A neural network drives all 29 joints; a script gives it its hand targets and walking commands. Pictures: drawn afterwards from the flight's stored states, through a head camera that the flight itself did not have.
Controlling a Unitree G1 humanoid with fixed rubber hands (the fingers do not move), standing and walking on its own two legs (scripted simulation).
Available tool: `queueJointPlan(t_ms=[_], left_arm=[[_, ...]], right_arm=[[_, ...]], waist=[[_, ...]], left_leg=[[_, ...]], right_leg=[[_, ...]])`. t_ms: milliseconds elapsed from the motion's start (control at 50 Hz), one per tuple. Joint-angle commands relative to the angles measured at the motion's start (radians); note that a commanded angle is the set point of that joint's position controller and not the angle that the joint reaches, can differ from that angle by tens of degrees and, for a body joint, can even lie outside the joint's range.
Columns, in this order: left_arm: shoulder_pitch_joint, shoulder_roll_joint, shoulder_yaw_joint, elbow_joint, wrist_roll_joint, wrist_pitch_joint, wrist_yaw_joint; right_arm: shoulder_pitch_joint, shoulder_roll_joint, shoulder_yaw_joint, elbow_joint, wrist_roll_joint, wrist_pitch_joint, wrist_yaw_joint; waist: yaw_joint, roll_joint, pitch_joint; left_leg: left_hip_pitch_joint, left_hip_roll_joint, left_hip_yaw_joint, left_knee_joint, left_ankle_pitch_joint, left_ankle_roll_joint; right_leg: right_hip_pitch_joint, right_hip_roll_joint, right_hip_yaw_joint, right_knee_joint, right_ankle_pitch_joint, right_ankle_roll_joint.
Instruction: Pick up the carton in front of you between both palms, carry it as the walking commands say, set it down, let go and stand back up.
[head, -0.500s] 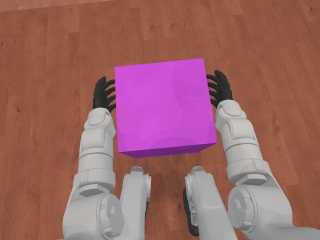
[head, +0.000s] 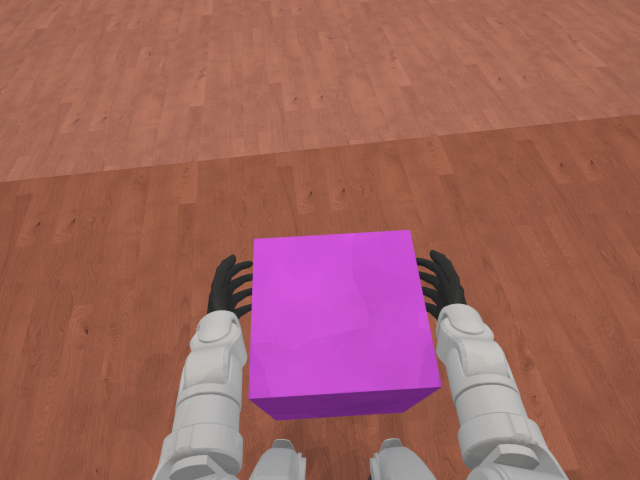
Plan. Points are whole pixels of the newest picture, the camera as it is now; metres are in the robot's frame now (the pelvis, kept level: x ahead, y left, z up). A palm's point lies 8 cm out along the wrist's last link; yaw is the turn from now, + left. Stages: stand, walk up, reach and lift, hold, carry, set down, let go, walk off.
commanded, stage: reach and lift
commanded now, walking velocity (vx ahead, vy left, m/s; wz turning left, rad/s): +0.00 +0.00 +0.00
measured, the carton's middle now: (336, 334) +0.34 +0.00 -0.11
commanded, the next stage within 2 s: hold in 1.42 s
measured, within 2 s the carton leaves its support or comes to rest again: neither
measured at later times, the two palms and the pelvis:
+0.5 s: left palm (197, 293) +0.31 +0.15 +0.10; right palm (497, 290) +0.31 -0.15 +0.10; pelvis +0.02 +0.00 +0.08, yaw +0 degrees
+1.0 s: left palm (189, 283) +0.32 +0.15 +0.12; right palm (499, 282) +0.31 -0.15 +0.11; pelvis +0.01 +0.00 +0.08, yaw +0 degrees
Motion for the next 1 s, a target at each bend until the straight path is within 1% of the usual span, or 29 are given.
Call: queueJointPlan(t_ms=[0,20,60,120,140,160,180,240,280,300,340,360,380,440,480,500,580,620,680,700,720,780,800,820,840,860,900,920,980], left_arm=[[-0.342,-0.975,-0.604,0.047,-0.085,0.024,-0.235],[-0.362,-0.980,-0.606,0.048,-0.105,0.031,-0.240],[-0.308,-0.983,-0.590,0.051,-0.089,0.052,-0.252],[-0.342,-0.977,-0.658,-0.038,-0.119,0.089,-0.265],[-0.348,-0.991,-0.633,-0.009,-0.114,0.102,-0.272],[-0.357,-1.007,-0.680,-0.049,-0.156,0.107,-0.273],[-0.365,-1.022,-0.640,-0.032,-0.143,0.125,-0.278],[-0.290,-1.023,-0.671,-0.072,-0.134,0.178,-0.282],[-0.243,-1.000,-0.664,-0.082,-0.141,0.208,-0.279],[-0.268,-1.011,-0.676,-0.108,-0.152,0.220,-0.284],[-0.228,-0.961,-0.633,-0.117,-0.108,0.244,-0.284],[-0.254,-0.953,-0.623,-0.123,-0.103,0.257,-0.290],[-0.235,-0.956,-0.621,-0.119,-0.111,0.266,-0.292],[-0.332,-0.952,-0.590,-0.107,-0.092,0.286,-0.303],[-0.331,-0.970,-0.578,-0.107,-0.108,0.288,-0.307],[-0.372,-0.986,-0.592,-0.124,-0.117,0.293,-0.306],[-0.429,-1.004,-0.583,-0.139,-0.098,0.290,-0.312],[-0.423,-1.015,-0.564,-0.063,-0.095,0.297,-0.316],[-0.413,-0.983,-0.501,-0.033,-0.061,0.296,-0.311],[-0.445,-0.982,-0.504,-0.019,-0.059,0.296,-0.314],[-0.425,-0.976,-0.506,-0.048,-0.038,0.290,-0.314],[-0.506,-1.021,-0.545,-0.095,-0.100,0.285,-0.319],[-0.468,-1.013,-0.574,-0.102,-0.112,0.290,-0.318],[-0.446,-1.018,-0.539,-0.088,-0.095,0.300,-0.315],[-0.431,-1.012,-0.556,-0.098,-0.091,0.306,-0.317],[-0.454,-0.999,-0.548,-0.099,-0.104,0.299,-0.317],[-0.465,-0.985,-0.564,-0.103,-0.098,0.313,-0.311],[-0.384,-0.980,-0.539,-0.097,-0.091,0.322,-0.310],[-0.338,-0.974,-0.549,-0.118,-0.086,0.333,-0.308]], right_arm=[[-0.412,1.008,0.588,0.021,0.105,0.014,0.223],[-0.407,1.013,0.594,-0.015,0.107,0.017,0.217],[-0.417,1.045,0.609,-0.027,0.116,0.046,0.218],[-0.352,1.043,0.591,-0.037,0.089,0.086,0.223],[-0.387,1.036,0.622,-0.080,0.098,0.094,0.217],[-0.312,1.041,0.607,-0.043,0.088,0.113,0.220],[-0.407,1.043,0.621,-0.098,0.100,0.116,0.226],[-0.350,1.056,0.656,-0.152,0.135,0.171,0.234],[-0.318,1.035,0.660,-0.186,0.136,0.206,0.243],[-0.292,1.037,0.644,-0.197,0.130,0.218,0.243],[-0.289,1.019,0.640,-0.187,0.128,0.255,0.243],[-0.284,1.013,0.609,-0.178,0.108,0.268,0.245],[-0.290,1.000,0.617,-0.189,0.116,0.277,0.249],[-0.356,1.000,0.558,-0.161,0.083,0.286,0.269],[-0.401,0.992,0.573,-0.185,0.101,0.292,0.285],[-0.380,1.000,0.541,-0.148,0.096,0.293,0.290],[-0.482,1.013,0.580,-0.182,0.104,0.288,0.301],[-0.487,0.996,0.538,-0.147,0.097,0.284,0.300],[-0.457,0.966,0.484,-0.077,0.060,0.288,0.302],[-0.491,0.964,0.460,-0.074,0.052,0.286,0.302],[-0.521,1.000,0.479,-0.081,0.070,0.280,0.303],[-0.515,1.016,0.533,-0.129,0.093,0.276,0.299],[-0.495,1.020,0.539,-0.136,0.089,0.285,0.294],[-0.474,1.008,0.532,-0.141,0.084,0.292,0.293],[-0.497,0.994,0.521,-0.172,0.073,0.287,0.290],[-0.526,0.993,0.533,-0.159,0.087,0.293,0.290],[-0.489,0.998,0.537,-0.150,0.088,0.306,0.292],[-0.481,0.976,0.545,-0.179,0.087,0.317,0.288],[-0.395,0.959,0.530,-0.175,0.077,0.332,0.287]], waist=[[0.025,-0.006,-0.458],[-0.007,0.005,-0.416],[0.054,0.001,-0.324],[-0.005,-0.006,-0.311],[0.003,-0.013,-0.277],[-0.040,-0.013,-0.255],[-0.005,-0.027,-0.220],[0.003,0.025,-0.205],[-0.007,-0.022,-0.185],[-0.027,0.004,-0.150],[0.002,-0.004,-0.076],[-0.023,-0.017,-0.033],[0.000,-0.007,-0.013],[-0.028,0.016,0.074],[0.002,0.014,0.052],[-0.027,0.003,0.054],[-0.004,0.004,-0.035],[-0.037,0.037,-0.021],[0.003,0.014,0.047],[-0.023,0.038,0.041],[0.001,0.033,0.045],[-0.032,0.046,-0.016],[-0.021,-0.003,-0.054],[-0.016,0.035,-0.027],[-0.040,-0.001,-0.029],[-0.006,0.001,-0.038],[-0.023,0.007,-0.007],[0.000,-0.021,0.018],[-0.013,0.024,0.001]], left_leg=[[0.467,-0.077,-0.022,-0.232,0.384,0.001],[0.504,-0.073,-0.029,-0.254,0.356,0.006],[0.512,-0.070,-0.018,-0.301,0.322,0.018],[0.617,-0.068,-0.023,-0.382,0.352,0.007],[0.644,-0.070,-0.014,-0.394,0.341,0.014],[0.694,-0.061,-0.030,-0.409,0.361,0.009],[0.694,-0.062,-0.022,-0.427,0.362,0.011],[0.814,-0.046,-0.028,-0.486,0.417,0.012],[0.865,-0.041,-0.027,-0.525,0.434,0.012],[0.836,-0.045,-0.027,-0.545,0.418,0.006],[0.857,-0.049,-0.019,-0.593,0.409,0.009],[0.862,-0.046,-0.015,-0.599,0.374,0.008],[0.866,-0.034,-0.028,-0.611,0.388,0.016],[0.866,-0.034,-0.028,-0.649,0.232,0.013],[0.886,-0.033,-0.028,-0.665,0.231,0.018],[0.892,-0.026,-0.029,-0.659,0.258,0.009],[0.965,-0.021,-0.022,-0.643,0.269,0.013],[0.957,-0.022,-0.014,-0.648,0.218,0.011],[0.934,-0.003,-0.029,-0.660,0.167,0.019],[0.896,-0.015,-0.021,-0.667,0.126,0.016],[0.931,-0.014,-0.017,-0.659,0.156,0.017],[0.964,-0.030,-0.004,-0.632,0.250,0.006],[1.001,-0.013,-0.014,-0.648,0.255,0.013],[0.981,-0.018,-0.019,-0.652,0.274,0.010],[0.963,-0.014,-0.025,-0.657,0.269,0.010],[0.984,-0.018,-0.013,-0.652,0.259,0.015],[0.981,-0.015,-0.011,-0.675,0.249,0.015],[0.966,-0.015,-0.016,-0.677,0.262,0.019],[0.985,-0.020,-0.021,-0.688,0.365,0.006]], right_leg=[[0.456,0.078,0.029,-0.245,0.377,-0.007],[0.490,0.066,0.050,-0.266,0.379,-0.012],[0.546,0.058,0.065,-0.330,0.321,-0.004],[0.629,0.058,0.049,-0.387,0.401,0.000],[0.646,0.045,0.063,-0.414,0.389,0.000],[0.672,0.050,0.063,-0.430,0.396,-0.010],[0.691,0.048,0.057,-0.449,0.372,-0.008],[0.759,0.041,0.046,-0.501,0.405,-0.006],[0.807,0.042,0.032,-0.535,0.419,0.003],[0.854,0.035,0.046,-0.563,0.437,-0.004],[0.888,0.027,0.044,-0.602,0.454,0.006],[0.891,0.023,0.045,-0.632,0.389,-0.001],[0.881,0.028,0.042,-0.626,0.390,-0.001],[0.866,0.026,0.035,-0.655,0.250,-0.020],[0.864,0.026,0.021,-0.656,0.249,-0.019],[0.879,0.031,0.021,-0.657,0.272,-0.030],[0.893,0.031,0.017,-0.658,0.249,-0.024],[0.889,0.030,0.026,-0.653,0.230,-0.038],[0.833,0.026,0.013,-0.653,0.159,-0.037],[0.873,0.029,0.020,-0.647,0.159,-0.038],[0.837,0.029,0.011,-0.656,0.141,-0.033],[0.890,0.021,0.032,-0.665,0.255,-0.036],[0.887,0.036,0.014,-0.654,0.247,-0.022],[0.891,0.031,0.020,-0.657,0.268,-0.031],[0.907,0.032,0.018,-0.661,0.258,-0.036],[0.903,0.027,0.016,-0.666,0.233,-0.028],[0.890,0.027,0.018,-0.668,0.254,-0.024],[0.908,0.031,0.009,-0.671,0.246,-0.019],[0.945,0.033,0.015,-0.684,0.349,-0.013]])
